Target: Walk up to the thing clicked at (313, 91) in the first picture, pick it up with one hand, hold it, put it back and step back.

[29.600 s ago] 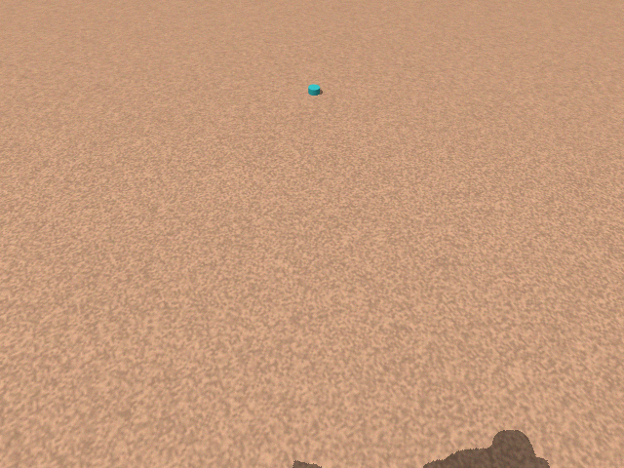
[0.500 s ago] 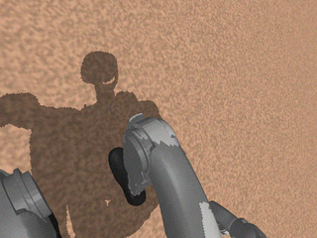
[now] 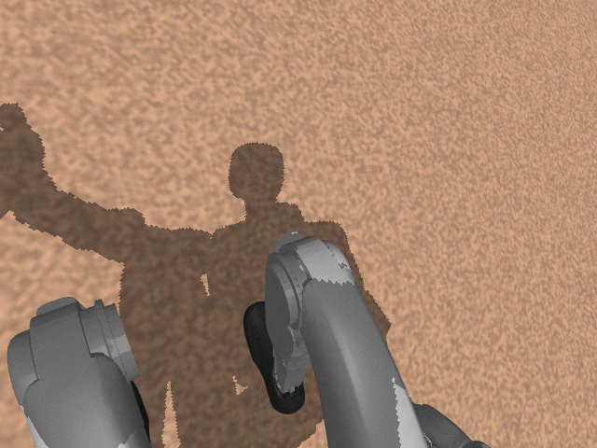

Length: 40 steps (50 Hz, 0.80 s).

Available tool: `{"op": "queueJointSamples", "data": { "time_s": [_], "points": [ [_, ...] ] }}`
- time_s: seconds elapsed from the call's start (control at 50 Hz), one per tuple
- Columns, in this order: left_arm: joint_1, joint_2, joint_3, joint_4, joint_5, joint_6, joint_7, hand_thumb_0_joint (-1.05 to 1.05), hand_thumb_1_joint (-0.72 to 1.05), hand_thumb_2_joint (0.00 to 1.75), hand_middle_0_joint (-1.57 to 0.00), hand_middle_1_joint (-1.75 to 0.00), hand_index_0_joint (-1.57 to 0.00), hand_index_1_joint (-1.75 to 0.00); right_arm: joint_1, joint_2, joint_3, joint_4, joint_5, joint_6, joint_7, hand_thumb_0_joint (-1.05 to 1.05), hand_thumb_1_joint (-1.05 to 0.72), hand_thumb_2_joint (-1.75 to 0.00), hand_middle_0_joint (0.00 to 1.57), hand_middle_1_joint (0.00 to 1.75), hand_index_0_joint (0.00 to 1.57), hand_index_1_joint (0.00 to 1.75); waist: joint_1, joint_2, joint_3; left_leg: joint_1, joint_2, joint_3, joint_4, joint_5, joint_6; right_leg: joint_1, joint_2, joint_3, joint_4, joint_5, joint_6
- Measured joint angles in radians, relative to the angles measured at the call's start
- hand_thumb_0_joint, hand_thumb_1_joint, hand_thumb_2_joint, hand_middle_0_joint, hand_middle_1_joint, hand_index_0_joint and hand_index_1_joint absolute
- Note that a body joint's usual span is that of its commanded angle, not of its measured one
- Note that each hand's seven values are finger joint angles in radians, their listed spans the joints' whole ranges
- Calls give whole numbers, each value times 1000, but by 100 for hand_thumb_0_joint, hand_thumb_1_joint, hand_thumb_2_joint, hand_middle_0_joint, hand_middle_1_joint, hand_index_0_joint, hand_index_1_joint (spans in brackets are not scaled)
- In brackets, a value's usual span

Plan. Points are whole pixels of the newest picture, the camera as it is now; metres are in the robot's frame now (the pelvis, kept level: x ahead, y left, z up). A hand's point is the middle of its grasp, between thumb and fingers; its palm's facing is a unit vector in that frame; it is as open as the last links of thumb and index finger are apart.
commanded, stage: withdraw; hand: left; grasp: from above
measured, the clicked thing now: out of the picture +0.46 +0.32 -0.30
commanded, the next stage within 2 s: home in 0.52 s
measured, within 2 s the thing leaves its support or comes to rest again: neither
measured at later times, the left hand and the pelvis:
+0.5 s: hand out of the picture +0.43 +0.33 -0.14, palm faces -0.48 -0.10 -0.87, open 13.8 cm; pelvis -0.02 -0.01 +0.02, yaw +6 degrees
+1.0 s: hand out of the picture +0.39 +0.34 -0.04, palm faces -0.32 -0.37 -0.87, open 10.2 cm; pelvis +0.00 +0.00 +0.08, yaw +8 degrees
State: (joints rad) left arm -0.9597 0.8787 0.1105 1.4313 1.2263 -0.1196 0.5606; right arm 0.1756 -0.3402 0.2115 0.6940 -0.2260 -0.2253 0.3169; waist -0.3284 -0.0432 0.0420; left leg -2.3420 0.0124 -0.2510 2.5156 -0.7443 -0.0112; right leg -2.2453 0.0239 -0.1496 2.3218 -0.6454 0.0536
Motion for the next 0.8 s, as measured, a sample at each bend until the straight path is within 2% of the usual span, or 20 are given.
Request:
{"op": "queueJointSamples", "data": {
  "time_s": [0.04, 0.1, 0.16, 0.22, 0.3, 0.36, 0.42, 0.54, 0.64, 0.68, 0.72, 0.8],
  "points": [
    [20, -35, -23, -18, -22, 30, -42, 0, -53, 102, -9, -102, -8, -102, -1, 2, -29, 7, 23, 26, 3, 0, -91, -91, 20, 30, 20, 30, 22, 35, -45, 2, 4, 18, -18, 1, 6, -3, -2, 14, -8, -3, 4],
    [34, -83, -69, -46, -76, 66, -125, 0, -52, 102, -9, -102, -7, -103, -10, 3, -69, 1, 57, 62, -5, 0, -91, -91, 20, 30, 20, 30, 54, 70, -79, 21, 8, 51, -51, 11, 15, 7, -5, 40, -23, -2, 7],
    [25, -125, -106, -74, -119, 69, -216, 0, -52, 102, -9, -103, -8, -104, -23, 6, -96, -8, 84, 92, -26, 0, -91, -91, 20, 30, 20, 30, 82, 85, -88, 49, 7, 81, -90, 30, 18, 27, -12, 62, -42, 5, 2],
    [4, -146, -128, -86, -124, 43, -293, 0, -52, 103, -9, -104, -8, -105, -36, 8, -108, -20, 100, 120, -62, 0, -91, -91, 20, 30, 20, 30, 96, 85, -82, 76, 3, 97, -125, 51, 15, 47, -19, 75, -61, 15, -3],
    [-35, -143, -132, -71, -91, -12, -342, 0, -51, 103, -10, -104, -8, -106, -45, 9, -109, -38, 108, 151, -112, 0, -91, -91, 20, 30, 20, 30, 92, 68, -72, 90, -4, 104, -153, 74, 6, 55, -28, 79, -74, 29, -11],
    [-63, -123, -121, -44, -57, -55, -343, 0, -51, 103, -10, -104, -9, -106, -46, 10, -104, -41, 104, 166, -144, 0, -91, -91, 20, 30, 20, 30, 79, 49, -61, 87, -7, 101, -155, 83, 0, 49, -29, 78, -71, 37, -15],
    [-88, -99, -108, -3, -20, -90, -321, 0, -50, 103, -11, -104, -9, -105, -39, 6, -94, -39, 97, 179, -167, 0, -91, -91, 20, 30, 20, 30, 64, 34, -55, 69, -10, 96, -142, 87, -5, 31, -30, 74, -58, 41, -18],
    [-107, -59, -88, 78, 37, -130, -247, 0, -50, 102, -11, -103, -9, -104, -15, 6, -77, -25, 78, 187, -188, 0, -91, -91, 20, 30, 20, 30, 39, 19, -28, 22, -14, 86, -96, 85, -4, -8, -27, 69, -22, 40, -13],
    [-59, -54, -33, 24, 72, -139, -188, 0, -48, 101, -11, -102, -11, -102, 16, 23, -77, -12, 65, 177, -187, 0, -91, -90, 20, 30, 20, 30, 37, 19, -3, -7, -16, 84, -66, 76, 3, -29, -26, 69, 0, 30, -8],
    [-18, -66, -4, -44, 69, -130, -169, 0, -47, 99, -13, -100, -12, -100, 31, 35, -88, -8, 65, 173, -182, 0, -91, -90, 20, 30, 20, 30, 41, 23, -6, -14, -17, 89, -62, 70, 5, -36, -28, 73, 6, 23, -10],
    [21, -87, 17, -116, 50, -112, -155, 0, -42, 98, -15, -96, -14, -96, 44, 48, -102, -3, 69, 172, -176, 0, -91, -90, 20, 30, 20, 30, 49, 29, -20, -16, -17, 96, -66, 63, 5, -40, -29, 79, 7, 14, -12],
    [70, -131, 32, -205, -25, -51, -156, 0, -27, 96, -19, -83, -18, -84, 51, 70, -134, 7, 87, 175, -165, 0, -90, -90, 21, 30, 20, 30, 74, 47, -73, 3, -13, 111, -96, 48, 7, -30, -32, 91, -13, -2, -7]
  ]
}}
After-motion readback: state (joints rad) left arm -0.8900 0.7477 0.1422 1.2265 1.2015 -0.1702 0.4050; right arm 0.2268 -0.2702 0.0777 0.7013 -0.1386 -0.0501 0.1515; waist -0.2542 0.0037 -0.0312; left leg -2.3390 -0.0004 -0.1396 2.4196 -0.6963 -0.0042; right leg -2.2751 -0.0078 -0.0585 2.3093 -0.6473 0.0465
